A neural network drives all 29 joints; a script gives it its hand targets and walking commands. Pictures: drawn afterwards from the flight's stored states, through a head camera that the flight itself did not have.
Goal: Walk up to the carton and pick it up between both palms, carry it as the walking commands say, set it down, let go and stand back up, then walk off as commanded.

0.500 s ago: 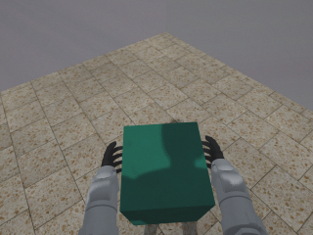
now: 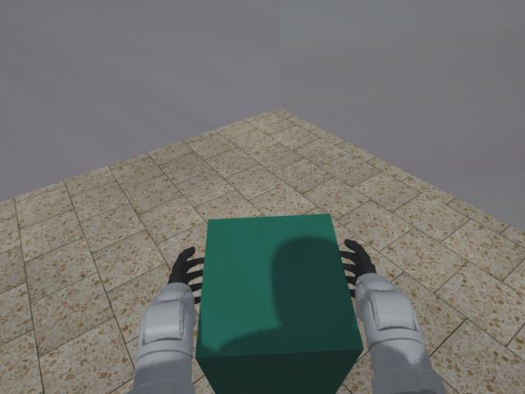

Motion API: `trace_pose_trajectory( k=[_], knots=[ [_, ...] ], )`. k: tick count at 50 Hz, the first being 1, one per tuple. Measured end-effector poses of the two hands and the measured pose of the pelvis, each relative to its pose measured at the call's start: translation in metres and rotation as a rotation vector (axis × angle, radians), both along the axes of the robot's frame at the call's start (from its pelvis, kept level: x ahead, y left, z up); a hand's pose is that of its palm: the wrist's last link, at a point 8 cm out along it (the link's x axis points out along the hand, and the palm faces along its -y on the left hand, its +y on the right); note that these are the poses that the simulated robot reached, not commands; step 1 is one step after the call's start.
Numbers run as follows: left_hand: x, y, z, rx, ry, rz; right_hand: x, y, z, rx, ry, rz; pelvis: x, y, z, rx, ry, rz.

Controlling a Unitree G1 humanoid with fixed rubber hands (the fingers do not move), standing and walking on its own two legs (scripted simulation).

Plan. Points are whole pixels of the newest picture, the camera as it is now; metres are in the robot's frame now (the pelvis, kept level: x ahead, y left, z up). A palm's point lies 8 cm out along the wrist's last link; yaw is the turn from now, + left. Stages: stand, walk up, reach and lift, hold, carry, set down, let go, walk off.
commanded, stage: reach and lift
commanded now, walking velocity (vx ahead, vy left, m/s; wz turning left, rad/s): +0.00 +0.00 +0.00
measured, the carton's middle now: (273, 311) +0.29 +0.01 -0.01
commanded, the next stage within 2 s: hold in 0.98 s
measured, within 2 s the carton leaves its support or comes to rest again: neither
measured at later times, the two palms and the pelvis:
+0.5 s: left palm (185, 293) +0.29 +0.15 +0.05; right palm (370, 287) +0.29 -0.14 +0.05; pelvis -0.01 +0.00 +0.00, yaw +0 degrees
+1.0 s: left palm (184, 296) +0.28 +0.15 +0.05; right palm (371, 292) +0.28 -0.14 +0.05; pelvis +0.00 +0.01 +0.00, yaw +0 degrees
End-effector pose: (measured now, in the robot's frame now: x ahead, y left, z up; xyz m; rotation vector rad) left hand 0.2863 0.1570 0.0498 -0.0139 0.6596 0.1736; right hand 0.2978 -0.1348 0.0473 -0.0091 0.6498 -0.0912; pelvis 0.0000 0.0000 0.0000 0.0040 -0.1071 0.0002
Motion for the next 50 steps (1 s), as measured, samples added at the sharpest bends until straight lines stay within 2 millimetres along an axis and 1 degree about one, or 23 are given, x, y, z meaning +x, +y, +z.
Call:
trace_pose_trajectory(
  k=[7, 15, 35, 50],
  knots=[
    [-0.003, -0.002, 0.0, -0.007, 0.011, -0.001, -0.002, -0.002, 0.002, -0.002, 0.011, -0.005, -0.006, -0.001, -0.001, -0.003, -0.015, 0.007],
    [0.0, -0.008, -0.002, -0.003, 0.013, -0.028, -0.005, -0.008, 0.002, -0.004, 0.013, -0.026, -0.008, 0.0, -0.001, -0.006, -0.015, 0.006],
    [0.003, -0.003, -0.003, 0.011, 0.016, -0.048, -0.006, -0.004, 0.0, -0.013, 0.016, -0.028, 0.0, 0.007, 0.0, -0.005, -0.012, 0.003],
    [-0.003, -0.007, -0.004, 0.027, 0.022, -0.065, -0.014, -0.007, -0.002, -0.026, 0.021, -0.024, 0.001, 0.006, 0.0, -0.003, -0.015, 0.003]
  ],
)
